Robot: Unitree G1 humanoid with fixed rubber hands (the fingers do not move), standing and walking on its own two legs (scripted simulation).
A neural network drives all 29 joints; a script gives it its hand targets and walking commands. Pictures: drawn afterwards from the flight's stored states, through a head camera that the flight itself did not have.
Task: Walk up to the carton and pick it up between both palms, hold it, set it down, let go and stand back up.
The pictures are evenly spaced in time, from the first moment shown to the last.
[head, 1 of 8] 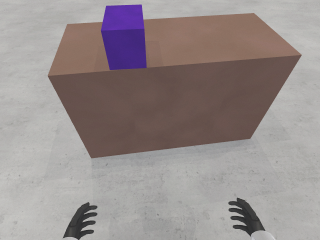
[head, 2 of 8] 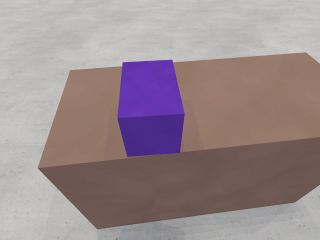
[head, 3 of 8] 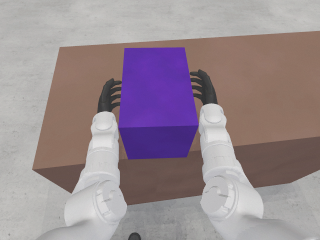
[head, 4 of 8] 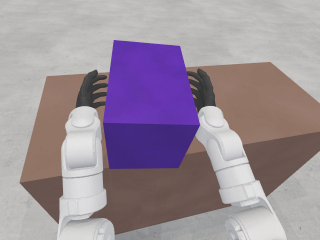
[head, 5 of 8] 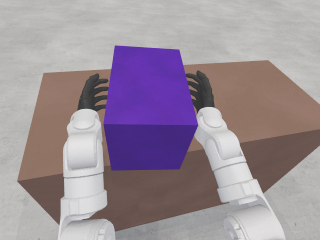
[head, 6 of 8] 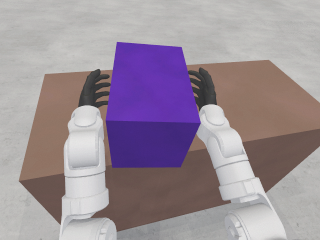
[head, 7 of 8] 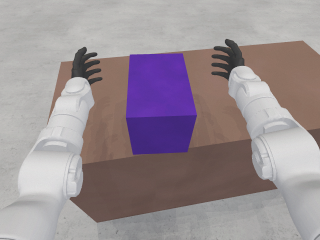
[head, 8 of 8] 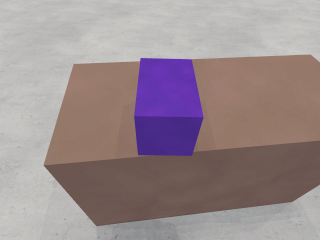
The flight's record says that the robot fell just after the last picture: no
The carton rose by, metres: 0.14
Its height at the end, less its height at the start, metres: +0.00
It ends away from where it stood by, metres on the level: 0.02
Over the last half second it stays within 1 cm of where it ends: yes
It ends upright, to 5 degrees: yes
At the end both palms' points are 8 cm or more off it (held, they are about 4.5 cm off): yes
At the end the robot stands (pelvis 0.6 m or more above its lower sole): yes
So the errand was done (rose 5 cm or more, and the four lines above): yes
